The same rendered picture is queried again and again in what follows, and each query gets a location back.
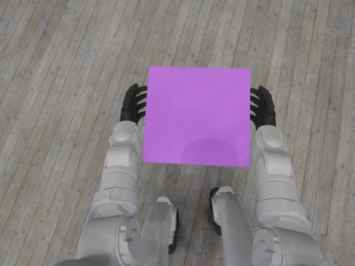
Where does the carton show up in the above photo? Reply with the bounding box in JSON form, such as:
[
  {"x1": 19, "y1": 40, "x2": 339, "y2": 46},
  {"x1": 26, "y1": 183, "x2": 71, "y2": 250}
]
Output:
[{"x1": 142, "y1": 66, "x2": 250, "y2": 167}]

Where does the robot left forearm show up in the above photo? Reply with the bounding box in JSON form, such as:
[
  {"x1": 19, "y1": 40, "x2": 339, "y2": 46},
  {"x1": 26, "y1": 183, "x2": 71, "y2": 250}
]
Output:
[{"x1": 78, "y1": 121, "x2": 142, "y2": 255}]

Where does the left robot hand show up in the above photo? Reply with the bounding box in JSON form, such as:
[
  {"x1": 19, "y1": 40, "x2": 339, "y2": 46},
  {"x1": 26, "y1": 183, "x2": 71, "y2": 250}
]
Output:
[{"x1": 120, "y1": 83, "x2": 148, "y2": 125}]

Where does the robot right upper arm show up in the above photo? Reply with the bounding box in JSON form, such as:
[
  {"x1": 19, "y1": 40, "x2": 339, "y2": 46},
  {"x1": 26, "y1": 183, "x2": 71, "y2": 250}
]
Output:
[{"x1": 252, "y1": 226, "x2": 324, "y2": 266}]

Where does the robot right foot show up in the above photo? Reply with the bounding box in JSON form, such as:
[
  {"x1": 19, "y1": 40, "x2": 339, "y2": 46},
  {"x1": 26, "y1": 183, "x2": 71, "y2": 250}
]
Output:
[{"x1": 210, "y1": 187, "x2": 222, "y2": 236}]

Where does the robot left upper arm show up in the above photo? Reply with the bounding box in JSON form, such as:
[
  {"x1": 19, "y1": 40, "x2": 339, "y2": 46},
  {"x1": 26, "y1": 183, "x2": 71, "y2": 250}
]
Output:
[{"x1": 54, "y1": 214, "x2": 143, "y2": 266}]

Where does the robot left shin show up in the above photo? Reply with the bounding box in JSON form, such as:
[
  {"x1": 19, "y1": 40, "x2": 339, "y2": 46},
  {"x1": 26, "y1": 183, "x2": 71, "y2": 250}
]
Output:
[{"x1": 150, "y1": 197, "x2": 174, "y2": 244}]

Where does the robot right forearm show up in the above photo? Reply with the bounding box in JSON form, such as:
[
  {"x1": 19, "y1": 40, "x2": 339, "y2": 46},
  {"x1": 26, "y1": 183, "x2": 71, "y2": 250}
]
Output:
[{"x1": 251, "y1": 125, "x2": 324, "y2": 263}]

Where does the right robot hand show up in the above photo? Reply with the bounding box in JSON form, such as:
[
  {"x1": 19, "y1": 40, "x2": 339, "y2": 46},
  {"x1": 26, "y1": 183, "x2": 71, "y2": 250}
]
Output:
[{"x1": 250, "y1": 85, "x2": 276, "y2": 130}]

